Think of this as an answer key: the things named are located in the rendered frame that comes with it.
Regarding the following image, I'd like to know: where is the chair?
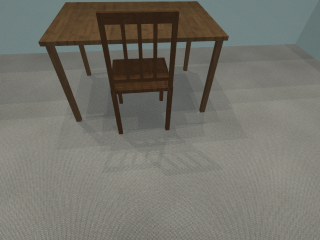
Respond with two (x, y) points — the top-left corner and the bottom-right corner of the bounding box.
(96, 10), (180, 135)

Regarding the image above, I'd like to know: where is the table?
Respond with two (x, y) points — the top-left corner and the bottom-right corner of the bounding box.
(38, 1), (229, 122)

